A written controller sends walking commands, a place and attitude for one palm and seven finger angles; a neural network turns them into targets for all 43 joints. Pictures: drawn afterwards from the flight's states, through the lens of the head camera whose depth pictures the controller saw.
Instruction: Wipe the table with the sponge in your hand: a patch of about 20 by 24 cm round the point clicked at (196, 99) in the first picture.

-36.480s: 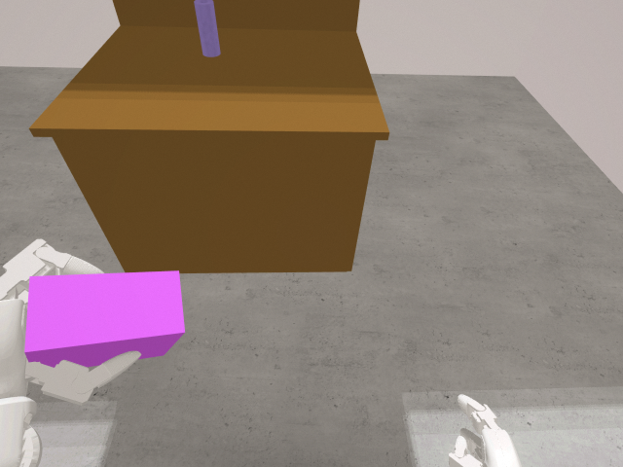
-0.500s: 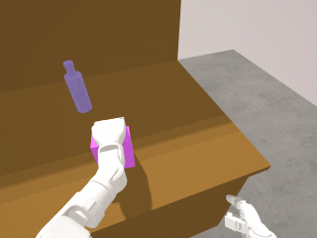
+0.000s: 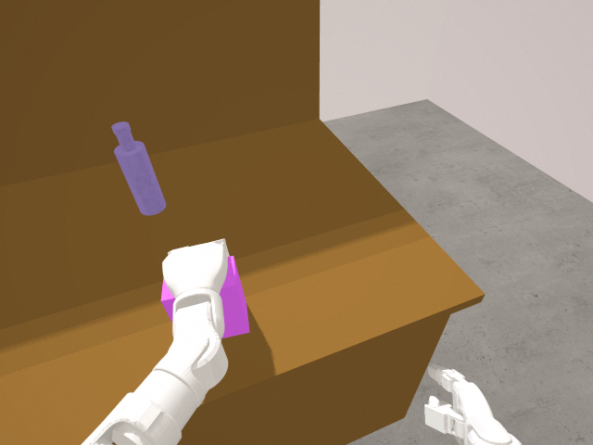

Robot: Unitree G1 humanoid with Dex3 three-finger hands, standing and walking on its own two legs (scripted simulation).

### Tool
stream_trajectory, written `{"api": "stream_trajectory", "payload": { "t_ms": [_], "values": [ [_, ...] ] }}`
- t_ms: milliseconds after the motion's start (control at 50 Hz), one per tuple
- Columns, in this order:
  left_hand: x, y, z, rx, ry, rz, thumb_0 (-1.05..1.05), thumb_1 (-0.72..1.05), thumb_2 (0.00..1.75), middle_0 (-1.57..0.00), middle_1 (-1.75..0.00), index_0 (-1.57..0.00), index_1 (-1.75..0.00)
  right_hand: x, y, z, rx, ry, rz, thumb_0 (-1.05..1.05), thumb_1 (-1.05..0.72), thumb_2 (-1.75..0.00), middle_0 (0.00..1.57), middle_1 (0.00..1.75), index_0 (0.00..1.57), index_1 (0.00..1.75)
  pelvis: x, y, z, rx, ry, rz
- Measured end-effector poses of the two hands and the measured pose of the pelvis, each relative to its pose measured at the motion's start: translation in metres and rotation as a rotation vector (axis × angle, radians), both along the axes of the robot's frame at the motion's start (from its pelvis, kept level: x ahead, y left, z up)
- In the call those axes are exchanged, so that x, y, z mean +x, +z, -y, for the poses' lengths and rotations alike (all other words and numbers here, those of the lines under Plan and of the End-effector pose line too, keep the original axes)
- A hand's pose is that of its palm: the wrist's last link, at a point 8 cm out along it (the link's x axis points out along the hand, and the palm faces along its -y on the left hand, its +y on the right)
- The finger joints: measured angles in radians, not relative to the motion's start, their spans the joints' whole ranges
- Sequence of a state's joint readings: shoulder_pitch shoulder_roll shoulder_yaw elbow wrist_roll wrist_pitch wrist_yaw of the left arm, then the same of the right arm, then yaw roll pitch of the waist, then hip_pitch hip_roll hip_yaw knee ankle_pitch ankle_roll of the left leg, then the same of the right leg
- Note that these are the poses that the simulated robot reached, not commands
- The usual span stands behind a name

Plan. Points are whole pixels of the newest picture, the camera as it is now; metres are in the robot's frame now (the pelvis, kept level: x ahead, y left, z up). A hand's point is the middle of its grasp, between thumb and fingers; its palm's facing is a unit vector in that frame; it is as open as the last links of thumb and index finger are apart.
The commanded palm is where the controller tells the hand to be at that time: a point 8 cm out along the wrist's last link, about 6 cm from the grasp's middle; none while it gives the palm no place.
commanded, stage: wipe back along the third lane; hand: left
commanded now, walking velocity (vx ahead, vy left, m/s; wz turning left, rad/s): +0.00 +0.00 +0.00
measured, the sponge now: (211, 309) +0.32 +0.18 +0.00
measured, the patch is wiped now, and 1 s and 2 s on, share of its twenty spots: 0.95 0.95 0.95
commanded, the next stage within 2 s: slide back across to the middle lane in 1.30 s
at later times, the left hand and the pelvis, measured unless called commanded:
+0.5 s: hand (216, 313) +0.29 +0.16 +0.04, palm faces +0.03 -0.08 -1.00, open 10.3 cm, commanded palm +0.24 +0.14 +0.07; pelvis +0.00 -0.01 +0.00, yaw +0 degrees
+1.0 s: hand (217, 313) +0.29 +0.16 +0.04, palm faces +0.03 -0.07 -1.00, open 10.3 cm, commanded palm +0.24 +0.13 +0.07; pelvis -0.01 -0.01 +0.00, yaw +0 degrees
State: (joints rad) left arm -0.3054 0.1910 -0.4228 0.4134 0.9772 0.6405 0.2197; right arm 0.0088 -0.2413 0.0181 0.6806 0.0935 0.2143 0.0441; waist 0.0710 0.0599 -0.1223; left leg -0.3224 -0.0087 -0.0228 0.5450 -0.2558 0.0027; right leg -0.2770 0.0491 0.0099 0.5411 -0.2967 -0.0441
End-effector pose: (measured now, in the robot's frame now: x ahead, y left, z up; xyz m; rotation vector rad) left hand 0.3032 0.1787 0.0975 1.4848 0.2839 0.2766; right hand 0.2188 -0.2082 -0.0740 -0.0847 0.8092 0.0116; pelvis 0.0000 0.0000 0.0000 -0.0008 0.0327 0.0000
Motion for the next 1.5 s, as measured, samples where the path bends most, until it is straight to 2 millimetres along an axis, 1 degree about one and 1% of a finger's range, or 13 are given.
{"api": "stream_trajectory", "payload": {
  "t_ms": [120,220,420,500,580,700,900,1060,1200,1500],
  "values": [
    [-0.006,0.000,0.004,0.002,-0.003,0.001,0.00,-0.49,1.02,-0.67,-1.36,-0.71,-1.35,-0.004,-0.001,0.006,0.005,-0.006,0.010,0.01,-0.91,-0.90,0.20,0.30,0.19,0.29,-0.003,0.000,0.004,0.002,-0.001,0.005],
    [-0.016,0.000,0.010,0.002,-0.027,0.013,0.00,-0.49,1.02,-0.66,-1.36,-0.71,-1.35,-0.002,0.000,0.007,0.022,-0.001,0.021,0.01,-0.91,-0.90,0.20,0.30,0.19,0.29,-0.002,0.000,0.006,0.003,-0.005,0.015],
    [-0.037,-0.001,0.021,-0.011,-0.041,0.032,0.00,-0.49,1.02,-0.66,-1.36,-0.70,-1.35,0.017,0.011,-0.002,0.053,0.040,0.077,0.01,-0.91,-0.90,0.20,0.30,0.19,0.29,-0.001,0.000,0.007,0.005,-0.004,0.038],
    [-0.038,-0.002,0.023,-0.009,-0.041,0.026,0.00,-0.49,1.02,-0.66,-1.36,-0.70,-1.35,0.025,0.016,-0.007,0.060,0.058,0.101,0.01,-0.91,-0.90,0.20,0.30,0.19,0.29,-0.002,-0.001,0.008,0.006,-0.003,0.038],
    [-0.037,-0.003,0.023,-0.013,-0.033,0.022,0.00,-0.49,1.02,-0.66,-1.36,-0.70,-1.35,0.029,0.018,-0.010,0.060,0.069,0.111,0.01,-0.91,-0.90,0.20,0.30,0.19,0.30,-0.003,-0.002,0.009,0.007,-0.001,0.035],
    [-0.037,-0.004,0.024,-0.008,-0.030,0.026,-0.01,-0.49,1.02,-0.66,-1.36,-0.71,-1.35,0.024,0.014,-0.008,0.055,0.070,0.099,0.01,-0.91,-0.90,0.20,0.30,0.19,0.30,-0.005,-0.003,0.010,0.008,0.002,0.030],
    [-0.037,-0.004,0.024,-0.005,-0.029,0.026,-0.01,-0.49,1.02,-0.66,-1.36,-0.71,-1.35,0.006,0.003,-0.002,0.051,0.047,0.056,0.01,-0.91,-0.90,0.20,0.30,0.19,0.30,-0.009,-0.004,0.011,0.009,0.001,0.029],
    [-0.038,-0.004,0.026,0.003,-0.030,0.028,-0.01,-0.49,1.02,-0.66,-1.36,-0.71,-1.35,-0.004,-0.001,0.004,0.049,0.029,0.042,0.01,-0.91,-0.90,0.20,0.30,0.19,0.29,-0.012,-0.004,0.011,0.009,-0.001,0.031],
    [-0.038,-0.004,0.027,0.010,-0.029,0.026,-0.01,-0.49,1.02,-0.67,-1.36,-0.71,-1.35,-0.004,-0.002,0.004,0.049,0.030,0.049,0.01,-0.91,-0.90,0.20,0.30,0.19,0.29,-0.014,-0.005,0.012,0.009,0.002,0.031],
    [-0.039,-0.003,0.026,-0.001,-0.031,0.032,-0.01,-0.49,1.02,-0.67,-1.36,-0.71,-1.35,0.006,0.005,-0.001,0.058,0.049,0.078,0.01,-0.91,-0.90,0.20,0.30,0.19,0.29,-0.013,-0.004,0.014,0.010,0.004,0.035]
  ]
}}
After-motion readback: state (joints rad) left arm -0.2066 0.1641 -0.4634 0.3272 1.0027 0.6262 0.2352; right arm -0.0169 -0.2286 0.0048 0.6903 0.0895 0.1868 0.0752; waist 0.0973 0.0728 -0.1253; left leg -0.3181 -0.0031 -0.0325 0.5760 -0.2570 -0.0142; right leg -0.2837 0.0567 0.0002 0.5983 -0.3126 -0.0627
